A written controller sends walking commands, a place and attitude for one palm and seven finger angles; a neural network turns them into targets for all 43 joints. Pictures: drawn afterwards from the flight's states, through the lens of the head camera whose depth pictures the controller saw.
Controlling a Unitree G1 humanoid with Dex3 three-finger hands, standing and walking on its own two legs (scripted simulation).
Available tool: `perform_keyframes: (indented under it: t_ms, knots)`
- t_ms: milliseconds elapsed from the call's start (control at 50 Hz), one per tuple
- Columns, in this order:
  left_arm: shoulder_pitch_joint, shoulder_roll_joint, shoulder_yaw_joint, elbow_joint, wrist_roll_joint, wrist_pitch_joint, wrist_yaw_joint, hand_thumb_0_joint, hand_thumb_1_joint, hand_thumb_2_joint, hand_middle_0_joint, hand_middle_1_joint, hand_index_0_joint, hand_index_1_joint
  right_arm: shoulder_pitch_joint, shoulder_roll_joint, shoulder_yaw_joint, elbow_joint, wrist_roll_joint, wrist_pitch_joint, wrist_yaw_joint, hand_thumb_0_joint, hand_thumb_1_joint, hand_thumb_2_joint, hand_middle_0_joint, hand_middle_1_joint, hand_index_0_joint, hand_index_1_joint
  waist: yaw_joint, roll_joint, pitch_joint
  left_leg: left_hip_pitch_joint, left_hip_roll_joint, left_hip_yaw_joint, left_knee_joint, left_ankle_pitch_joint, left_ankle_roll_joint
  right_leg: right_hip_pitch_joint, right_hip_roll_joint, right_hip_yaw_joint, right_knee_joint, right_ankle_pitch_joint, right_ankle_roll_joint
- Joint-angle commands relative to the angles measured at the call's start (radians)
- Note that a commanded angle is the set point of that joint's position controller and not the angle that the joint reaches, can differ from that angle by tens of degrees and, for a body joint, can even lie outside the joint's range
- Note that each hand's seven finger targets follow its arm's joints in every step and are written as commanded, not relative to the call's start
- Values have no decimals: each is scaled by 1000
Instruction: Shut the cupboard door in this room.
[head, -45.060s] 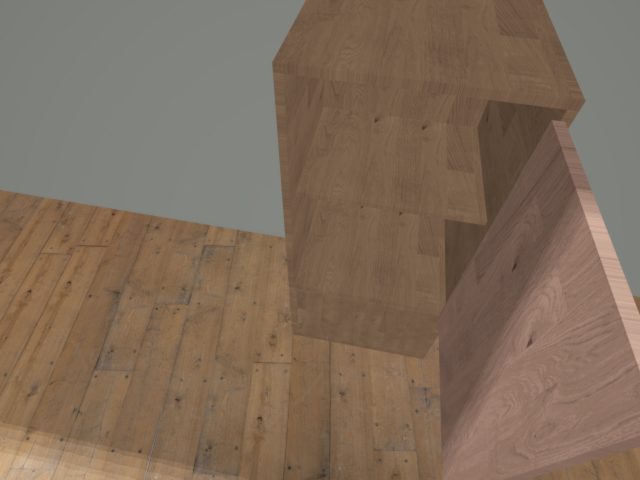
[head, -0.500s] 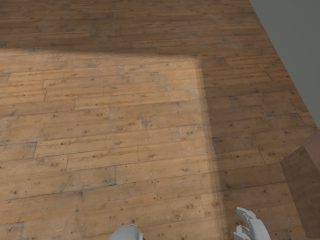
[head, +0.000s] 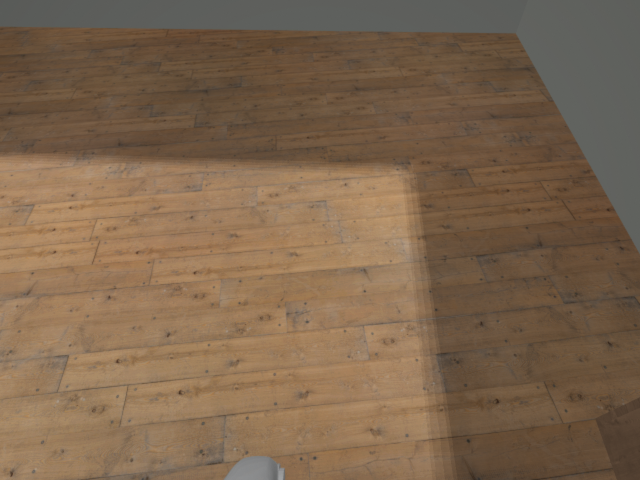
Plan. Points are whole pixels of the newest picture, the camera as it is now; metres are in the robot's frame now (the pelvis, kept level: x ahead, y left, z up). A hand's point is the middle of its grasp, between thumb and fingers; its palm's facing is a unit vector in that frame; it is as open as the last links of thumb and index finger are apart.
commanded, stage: turn to face it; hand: left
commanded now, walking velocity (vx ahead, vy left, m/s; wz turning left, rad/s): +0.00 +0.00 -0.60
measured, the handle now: out of the picture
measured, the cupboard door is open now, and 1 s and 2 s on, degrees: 8 8 8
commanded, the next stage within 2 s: none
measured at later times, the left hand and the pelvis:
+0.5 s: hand (187, 462) +0.18 +0.21 -0.18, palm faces -0.10 -0.98 -0.20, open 7.4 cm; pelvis +0.11 +0.03 -0.01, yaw -12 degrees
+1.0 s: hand (213, 351) +0.35 +0.20 -0.18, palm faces -0.43 -0.88 -0.20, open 7.4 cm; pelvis +0.17 +0.06 +0.00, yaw -29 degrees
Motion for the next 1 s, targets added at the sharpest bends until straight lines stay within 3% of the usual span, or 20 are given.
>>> perform_keyframes:
  t_ms: [0, 80, 140, 160, 180, 220, 240, 320, 480, 500, 520, 540, 560, 640, 780, 820, 840, 860, 880, 980]
  knots:
    - [136, 95, 8, 1, 7, -25, 5, 0, 900, 900, -200, -300, -200, -300, -13, 21, 13, -79, 1, -5, 9, 0, -900, -900, 200, 300, 200, 300, 29, -111, -54, -100, 59, 19, -142, 20, -31, 133, -261, 105, -216, 516, -84]
    - [161, 107, -14, 51, 3, -15, 6, 0, 900, 900, -200, -300, -200, -300, -39, 61, 37, -72, 6, -23, 6, 0, -900, -900, 200, 300, 200, 300, 48, -171, -74, 51, 14, 118, -492, 71, -36, 173, -186, 93, -151, 708, -89]
    - [147, 110, -14, 75, -7, 3, 11, 0, 900, 900, -200, -300, -200, -300, -29, 21, 37, -47, 7, -39, -6, 0, -900, -900, 200, 300, 200, 300, 31, -190, -85, 266, 2, 115, -698, 206, -43, 108, -149, 141, -83, 577, -67]
    - [153, 101, -12, 74, -7, 12, 12, 0, 900, 900, -200, -300, -200, -300, 8, -25, 30, -32, 5, -44, -9, 0, -900, -900, 200, 300, 200, 300, 14, -110, -100, 389, 37, 89, -746, 365, -37, 34, -118, 148, -34, 431, -38]
    - [169, 84, -12, 66, -7, 23, 13, 0, 900, 900, -200, -300, -200, -300, 57, -97, 18, -20, 2, -48, -17, 0, -900, -900, 200, 300, 200, 300, 0, 31, -138, 512, 157, -9, -738, 579, 5, -61, -54, 121, 50, 151, 5]
    - [164, 61, -13, 45, -8, 53, 7, 0, 900, 900, -200, -300, -200, -300, 55, -190, 2, -30, -4, -29, -42, 0, -900, -900, 200, 300, 200, 300, -9, 245, -96, 480, 376, -177, -832, 533, 138, -183, 46, 94, 297, -402, 48]
    - [104, 65, -7, 28, -7, 68, 2, 0, 900, 900, -200, -300, -200, -300, 45, -176, 2, -41, -10, -28, -54, 0, -900, -900, 200, 300, 200, 300, -28, 287, -95, 461, 404, -223, -881, 508, 163, -232, 36, 134, 444, -441, 49]
    - [95, 60, 15, 28, -4, 88, -25, 0, 900, 900, -200, -300, -200, -300, -131, -160, 2, -117, -6, -14, -57, 0, -900, -900, 200, 300, 200, 300, 37, 139, -97, 339, 358, -28, -879, 352, 132, -189, -3, 150, 491, -303, 57]
    - [118, 86, 39, -30, 10, 95, -37, 0, 900, 900, -200, -300, -200, -300, -191, -177, -31, -165, 1, 13, -42, 0, -900, -900, 200, 300, 200, 300, 77, 107, -73, 225, 309, 122, -744, 121, 53, -2, 45, 77, 102, -1, 52]
    - [153, 126, 49, -31, 12, 90, -35, 0, 900, 900, -200, -300, -200, -300, -207, -162, -33, -180, 5, 14, -37, 0, -900, -900, 200, 300, 200, 300, 102, 25, -74, 175, 259, 165, -636, 55, 12, 56, 6, 156, 11, 90, 29]
    - [160, 217, 61, -38, 21, 75, -25, 0, 900, 900, -200, -300, -200, -300, -201, -103, -26, -207, 13, 18, -29, 0, -900, -900, 200, 300, 200, 300, 112, -235, -77, 42, 123, 244, -435, -154, -55, 116, -177, 440, -127, 226, -46]
    - [187, 283, 65, -37, 12, 72, -20, 0, 900, 900, -200, -300, -200, -300, -257, -81, -14, -245, 12, 26, -25, 0, -900, -900, 200, 300, 200, 300, 149, -316, -56, -67, 16, 163, -218, -354, -78, 107, -313, 628, -202, 384, -165]
    - [180, 283, 66, -41, 11, 69, -6, 0, 900, 900, -200, -300, -200, -300, -283, -89, -12, -261, 10, 32, -31, 0, -900, -900, 200, 300, 200, 300, 135, -302, -57, -127, 28, 41, -108, -321, -75, 118, -310, 676, -204, 418, -198]
    - [38, 233, 53, -93, 6, 71, 6, 0, 900, 900, -200, -300, -200, -300, -224, -103, -7, -228, 12, 21, -27, 0, -900, -900, 200, 300, 200, 300, 73, -155, -161, -89, 46, -1, -121, -134, -97, 207, -189, 463, -94, 478, -155]
    - [9, 285, 60, -109, 9, 86, -7, 0, 900, 900, -200, -300, -200, -300, -200, -104, 5, -248, 22, 14, -33, 0, -900, -900, 200, 300, 200, 300, 70, -174, -121, 93, -6, 32, -492, -105, -96, 110, -148, 498, -56, 483, -141]
    - [-43, 273, 58, -119, 2, 93, -9, 0, 900, 900, -200, -300, -200, -300, -106, -116, 5, -226, 24, 4, -37, 0, -900, -900, 200, 300, 200, 300, 19, -150, -135, 259, -8, 27, -718, 54, -90, 16, -102, 489, 8, 377, -79]
    - [-50, 242, 50, -135, -7, 99, -14, 0, 900, 900, -200, -300, -200, -300, -67, -165, 0, -215, 17, -8, -40, 0, -900, -900, 200, 300, 200, 300, 7, -52, -151, 392, 66, -33, -847, 124, -67, -100, -28, 436, 81, 241, -26]
    - [-14, 175, 37, -158, -15, 103, -24, 0, 900, 900, -200, -300, -200, -300, -44, -272, -16, -223, 0, -17, -42, 0, -900, -900, 200, 300, 200, 300, 14, 255, -167, 493, 323, -295, -910, 275, 32, -273, 113, 302, 275, -157, 40]
    - [-43, 190, 32, -179, -5, 98, -29, 0, 900, 900, -200, -300, -200, -300, -15, -302, -19, -235, -3, -8, -46, 0, -900, -900, 200, 300, 200, 300, -7, 259, -144, 408, 457, -385, -923, 350, 136, -280, 109, 239, 488, -411, 60]
    - [-54, 180, 36, -141, -2, 118, -53, 0, 900, 900, -200, -300, -200, -300, -107, -208, 9, -255, -4, -17, -56, 0, -900, -900, 200, 300, 200, 300, 52, 146, -105, 410, 291, -64, -866, 582, 94, -310, 42, 225, 691, -212, 101]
